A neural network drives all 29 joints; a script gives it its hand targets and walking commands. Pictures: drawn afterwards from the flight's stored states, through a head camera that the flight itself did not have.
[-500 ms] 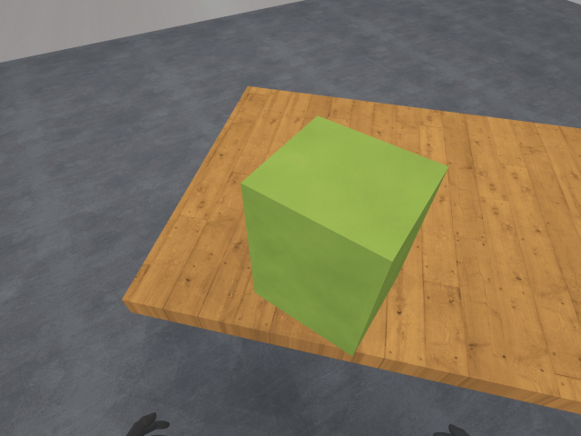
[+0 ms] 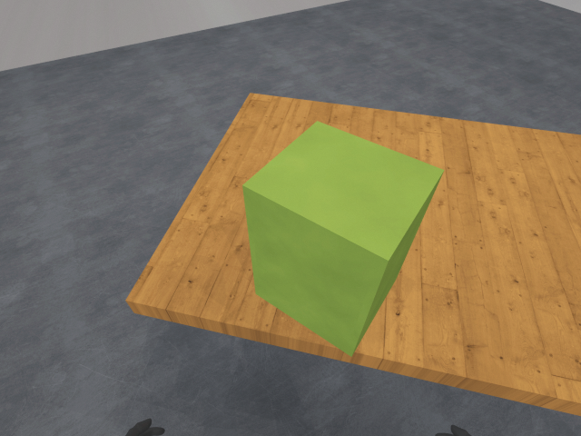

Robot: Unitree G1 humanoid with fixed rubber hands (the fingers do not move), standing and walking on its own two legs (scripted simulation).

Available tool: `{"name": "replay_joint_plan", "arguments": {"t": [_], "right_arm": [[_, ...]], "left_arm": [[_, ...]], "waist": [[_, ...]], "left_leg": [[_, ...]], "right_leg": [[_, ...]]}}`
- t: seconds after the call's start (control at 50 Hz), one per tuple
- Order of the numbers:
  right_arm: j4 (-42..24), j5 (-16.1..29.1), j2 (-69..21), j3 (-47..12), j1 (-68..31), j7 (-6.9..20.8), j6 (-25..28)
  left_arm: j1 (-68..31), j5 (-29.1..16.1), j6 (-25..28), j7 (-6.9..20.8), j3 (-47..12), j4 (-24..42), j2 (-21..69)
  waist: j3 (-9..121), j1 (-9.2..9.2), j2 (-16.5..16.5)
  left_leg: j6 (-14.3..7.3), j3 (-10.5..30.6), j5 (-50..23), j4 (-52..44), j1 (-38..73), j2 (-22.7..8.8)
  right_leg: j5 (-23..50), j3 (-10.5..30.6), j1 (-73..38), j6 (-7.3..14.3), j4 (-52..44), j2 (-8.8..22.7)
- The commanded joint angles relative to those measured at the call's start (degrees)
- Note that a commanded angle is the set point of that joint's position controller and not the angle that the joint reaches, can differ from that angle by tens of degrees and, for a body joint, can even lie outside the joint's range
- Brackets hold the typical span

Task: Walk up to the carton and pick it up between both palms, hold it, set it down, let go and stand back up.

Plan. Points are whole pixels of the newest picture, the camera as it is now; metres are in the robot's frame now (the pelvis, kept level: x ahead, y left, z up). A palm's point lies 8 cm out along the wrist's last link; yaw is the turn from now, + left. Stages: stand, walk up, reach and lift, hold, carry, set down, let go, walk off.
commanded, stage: stand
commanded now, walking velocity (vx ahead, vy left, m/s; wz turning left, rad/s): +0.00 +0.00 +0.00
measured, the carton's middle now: (334, 242) +0.40 -0.05 +0.04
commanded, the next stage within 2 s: none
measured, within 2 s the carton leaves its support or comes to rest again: neither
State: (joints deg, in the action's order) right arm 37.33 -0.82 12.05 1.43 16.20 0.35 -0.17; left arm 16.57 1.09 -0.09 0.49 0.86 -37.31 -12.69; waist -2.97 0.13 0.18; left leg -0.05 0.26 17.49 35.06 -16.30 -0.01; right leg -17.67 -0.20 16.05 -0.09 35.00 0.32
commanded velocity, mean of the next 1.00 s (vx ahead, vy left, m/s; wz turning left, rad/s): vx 0.00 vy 0.00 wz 0.00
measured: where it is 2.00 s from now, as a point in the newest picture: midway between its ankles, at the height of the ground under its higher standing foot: outside the picture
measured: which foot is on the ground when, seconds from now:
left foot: down 0.00-1.00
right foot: down 0.00-1.00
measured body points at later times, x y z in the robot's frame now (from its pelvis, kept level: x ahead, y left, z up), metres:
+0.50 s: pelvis +0.00 -0.01 +0.00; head +0.02 -0.01 +0.45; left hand +0.11 +0.24 -0.11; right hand +0.10 -0.25 -0.12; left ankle +0.01 +0.12 -0.73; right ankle +0.01 -0.12 -0.73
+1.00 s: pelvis +0.00 -0.01 +0.00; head +0.01 -0.01 +0.45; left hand +0.09 +0.24 -0.11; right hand +0.09 -0.25 -0.12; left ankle +0.01 +0.12 -0.73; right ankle +0.01 -0.12 -0.73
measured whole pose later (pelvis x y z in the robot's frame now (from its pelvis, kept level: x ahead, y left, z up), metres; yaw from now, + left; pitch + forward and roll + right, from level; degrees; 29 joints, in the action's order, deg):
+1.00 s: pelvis +0.00 -0.01 +0.00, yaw +1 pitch -2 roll +0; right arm 41.2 -0.5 12.6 0.8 17.7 -0.1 -0.1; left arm 17.5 0.6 -0.1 0.1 0.2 -40.4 -13.4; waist -2.7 0.0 0.1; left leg 0.7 1.2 15.7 32.0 -14.7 -0.4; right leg -16.2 -1.1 14.3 0.6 32.2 -0.1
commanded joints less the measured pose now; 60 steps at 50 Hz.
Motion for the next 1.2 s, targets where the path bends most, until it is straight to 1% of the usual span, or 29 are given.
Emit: {"name": "replay_joint_plan", "arguments": {"t": [0.0,0.02,0.06,0.12,0.14,0.26,0.28,0.32,0.36,0.38,0.4,0.46,0.5,0.56,0.6,0.64,0.66,0.74,0.78,0.82,0.88,0.92,0.96,1.0,1.02,1.06,1.12,1.14,1.18], "right_arm": [[-6.08,-0.08,7.59,2.23,-0.59,-0.4,1.85],[-5.86,-0.16,7.4,2.28,-0.18,-0.43,1.93],[-5.81,0.04,7.65,2.22,-0.72,-0.4,2.05],[-5.45,0.02,7.7,2.13,-0.15,-0.46,2.08],[-5.31,0.04,7.67,2.13,-0.09,-0.41,2.02],[-4.66,0.18,7.92,2.08,0.66,-0.53,1.68],[-4.62,0.07,7.59,2.07,0.33,-0.59,1.7],[-4.56,0.07,7.8,2.17,0.56,-0.54,1.77],[-4.11,-0.05,7.82,2.13,0.51,-0.52,2.0],[-4.1,-0.08,7.84,2.15,0.3,-0.54,2.05],[-4.1,0.07,8.0,2.15,0.61,-0.57,1.95],[-3.72,0.23,7.94,2.04,0.78,-0.57,1.76],[-3.48,0.17,7.88,1.92,0.38,-0.63,1.69],[-3.34,0.3,8.05,1.98,0.67,-0.67,1.72],[-3.2,0.27,7.92,2.08,0.82,-0.71,1.72],[-3.17,0.27,8.07,1.94,0.68,-0.69,1.72],[-3.12,0.3,8.5,2.13,0.89,-0.69,1.64],[-2.67,0.17,7.89,1.7,1.89,-0.7,1.59],[-2.53,0.3,8.19,1.75,1.11,-0.72,1.62],[-2.26,0.24,8.07,1.65,1.93,-0.74,1.76],[-2.03,0.17,8.19,1.6,1.37,-0.75,1.83],[-1.74,0.44,7.98,1.52,1.98,-0.77,1.78],[-1.39,0.34,8.43,1.67,1.67,-0.76,1.7],[-1.09,0.25,8.3,1.62,2.57,-0.72,1.73],[-0.89,0.27,8.52,1.65,2.16,-0.76,1.69],[-0.54,0.1,7.96,1.5,3.02,-0.78,1.74],[-0.13,0.28,8.41,1.62,2.59,-0.7,1.75],[-0.1,0.27,8.14,1.55,2.96,-0.73,1.83],[0.24,0.16,8.46,1.66,3.21,-0.82,1.9]], "left_arm": [[-0.98,0.0,1.68,-0.38,2.19,5.91,-7.17],[-0.96,-0.03,1.77,-0.43,2.2,5.65,-7.28],[-0.62,0.03,1.78,-0.5,2.14,5.42,-7.48],[-0.55,-0.18,1.85,-0.56,2.05,5.19,-7.22],[-0.82,-0.22,1.76,-0.58,2.01,5.09,-7.42],[-0.16,-0.27,1.58,-0.62,2.14,4.61,-7.63],[-0.22,-0.34,1.62,-0.64,2.17,4.54,-7.72],[-0.31,-0.15,1.59,-0.6,2.11,4.47,-7.42],[-0.43,-0.11,1.76,-0.63,2.1,4.24,-7.72],[0.23,-0.09,1.82,-0.66,2.11,4.12,-7.91],[0.02,-0.18,1.7,-0.68,2.18,4.16,-7.89],[-0.14,-0.23,1.6,-0.75,1.91,3.86,-7.76],[0.07,-0.19,1.52,-0.67,2.0,3.57,-7.65],[-0.03,-0.25,1.69,-0.78,1.91,3.51,-7.84],[0.23,-0.25,1.67,-0.81,1.97,3.47,-8.07],[0.1,-0.33,1.58,-0.8,1.9,3.01,-8.06],[0.28,-0.35,1.47,-0.79,1.87,3.3,-7.7],[0.21,-0.48,1.46,-0.78,1.9,3.02,-8.23],[0.3,-0.46,1.45,-0.76,1.79,2.99,-7.64],[0.3,-0.58,1.48,-0.8,1.75,2.73,-8.26],[0.91,-0.4,1.52,-0.78,1.66,2.29,-7.98],[1.41,-0.55,1.45,-0.81,1.71,2.09,-8.19],[1.5,-0.39,1.38,-0.8,1.74,1.89,-7.94],[1.25,-0.35,1.44,-0.84,1.7,1.74,-8.17],[1.43,-0.35,1.45,-0.83,1.69,1.38,-7.95],[1.58,-0.5,1.48,-0.78,1.79,1.2,-8.33],[1.98,-0.46,1.51,-0.93,1.69,0.92,-8.35],[2.13,-0.5,1.52,-0.94,1.69,0.7,-8.5],[2.55,-0.54,1.5,-0.94,1.54,0.37,-8.32]], "waist": [[2.07,-0.2,-1.39],[3.1,-0.34,-0.62],[4.31,-0.02,-1.57],[4.74,-0.16,0.46],[4.66,-0.32,-0.42],[1.96,-0.18,-0.82],[2.3,-0.09,0.67],[2.92,-0.09,-0.2],[3.88,-0.33,-0.1],[4.69,0.07,-0.16],[3.65,-0.04,-0.8],[3.46,-0.32,-0.02],[2.71,0.11,-0.92],[2.9,-0.16,0.29],[4.08,-0.19,-1.01],[3.38,-0.03,0.58],[2.26,0.03,-0.23],[1.91,-0.52,0.16],[1.99,0.04,-0.79],[2.48,-0.26,0.12],[3.54,0.02,-1.61],[2.25,-0.04,-0.06],[1.79,0.1,-0.94],[1.75,-0.31,0.25],[1.45,0.1,-0.64],[1.19,-0.38,0.3],[1.29,-0.15,-0.45],[1.14,-0.17,0.4],[1.36,-0.15,0.14]], "left_leg": [[-1.87,5.09,-4.36,-7.1,0.11,-4.05],[-1.89,5.25,-5.12,-7.03,0.11,-4.3],[-1.8,5.01,-6.53,-6.92,0.85,-4.16],[-1.84,4.8,-7.46,-6.28,1.87,-4.22],[-1.82,4.72,-7.36,-6.12,1.74,-4.26],[-1.76,5.14,-6.1,-7.05,0.45,-4.21],[-1.75,5.2,-5.98,-6.73,1.13,-4.21],[-1.81,5.28,-5.25,-7.15,1.2,-4.27],[-1.6,4.98,-7.92,-6.79,2.3,-4.22],[-1.69,5.05,-9.83,-6.15,2.84,-4.31],[-1.68,4.92,-9.25,-6.5,2.31,-4.16],[-1.79,5.12,-7.57,-6.85,1.9,-4.47],[-1.66,5.14,-6.44,-7.5,1.55,-4.33],[-1.66,5.16,-9.46,-6.85,2.32,-4.47],[-1.54,4.75,-9.98,-6.55,2.9,-4.42],[-1.57,5.13,-9.55,-7.01,2.85,-4.63],[-1.59,5.33,-7.76,-7.46,1.74,-4.37],[-1.35,5.12,-7.29,-7.66,2.16,-4.19],[-1.36,5.07,-6.9,-8.14,1.8,-4.27],[-1.32,5.36,-7.74,-8.38,1.73,-4.37],[-1.36,5.35,-7.22,-8.25,1.85,-4.3],[-1.45,5.3,-5.6,-8.84,1.62,-4.44],[-1.4,5.72,-5.15,-8.86,1.13,-4.21],[-1.35,5.33,-4.93,-8.87,1.51,-4.19],[-1.49,5.47,-4.24,-8.96,1.52,-4.27],[-1.43,5.46,-4.02,-8.99,1.72,-4.19],[-1.29,5.34,-4.24,-9.02,1.83,-4.03],[-1.22,5.46,-4.97,-9.0,2.14,-4.06],[-1.22,5.73,-5.51,-9.16,1.86,-4.42]], "right_leg": [[4.54,4.86,0.32,2.02,-6.92,4.4],[5.29,4.67,-0.72,2.12,-6.52,4.48],[6.71,4.27,-1.66,1.96,-6.19,4.43],[7.03,4.39,-1.13,2.26,-6.58,4.79],[6.81,4.28,-1.32,2.12,-6.61,4.84],[5.22,4.96,-0.47,2.24,-7.67,4.75],[4.66,5.18,-0.04,2.37,-7.96,4.83],[4.65,4.94,-0.66,2.37,-7.78,4.67],[7.36,4.63,-1.59,2.32,-7.16,4.71],[8.78,4.5,-1.71,2.26,-7.05,4.7],[7.8,4.65,-1.17,2.25,-7.09,4.93],[7.28,4.69,-1.35,2.32,-7.58,4.83],[6.26,4.65,-0.9,2.29,-8.0,4.66],[8.38,4.51,-1.24,2.35,-7.75,4.85],[9.06,4.77,-2.06,2.53,-7.56,5.24],[8.09,4.4,-1.4,2.38,-7.99,4.82],[6.84,4.63,-0.95,2.32,-8.29,4.85],[6.18,4.89,-0.76,2.47,-8.86,4.97],[6.31,4.81,-0.86,2.38,-9.06,4.87],[7.05,4.53,-1.58,2.37,-8.93,4.86],[6.71,4.61,-2.61,2.24,-8.79,4.85],[4.66,4.61,-1.14,2.36,-9.39,4.9],[3.51,4.58,-1.1,2.34,-9.79,4.83],[3.22,4.69,-0.59,2.47,-10.11,4.99],[2.78,4.95,-0.49,2.49,-10.36,5.04],[2.04,5.11,0.0,2.45,-10.68,5.04],[1.71,5.22,0.19,2.41,-11.04,5.27],[1.84,5.1,0.64,2.43,-11.07,5.21],[2.81,4.8,-0.19,2.36,-10.77,5.07]]}}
